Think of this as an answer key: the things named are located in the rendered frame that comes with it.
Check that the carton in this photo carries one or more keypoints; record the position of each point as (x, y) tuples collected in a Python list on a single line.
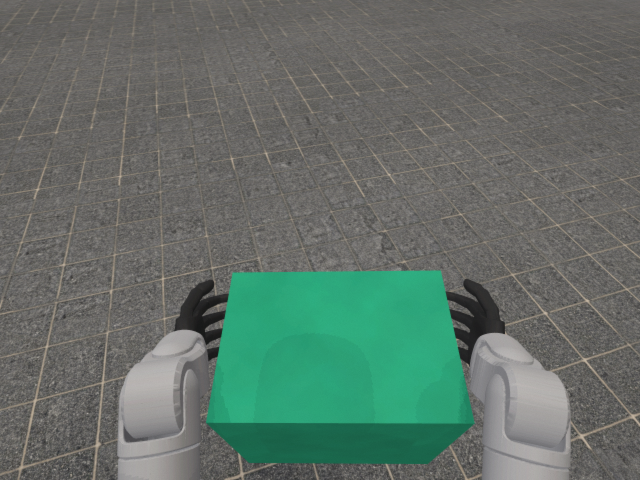
[(347, 367)]

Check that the robot right forearm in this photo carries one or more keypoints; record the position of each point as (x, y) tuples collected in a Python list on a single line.
[(527, 415)]

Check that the left robot hand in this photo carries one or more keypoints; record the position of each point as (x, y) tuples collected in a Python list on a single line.
[(192, 310)]

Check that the robot left forearm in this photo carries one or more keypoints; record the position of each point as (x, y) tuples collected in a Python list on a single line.
[(159, 424)]

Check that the right robot hand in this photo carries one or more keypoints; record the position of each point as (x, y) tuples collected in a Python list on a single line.
[(486, 317)]

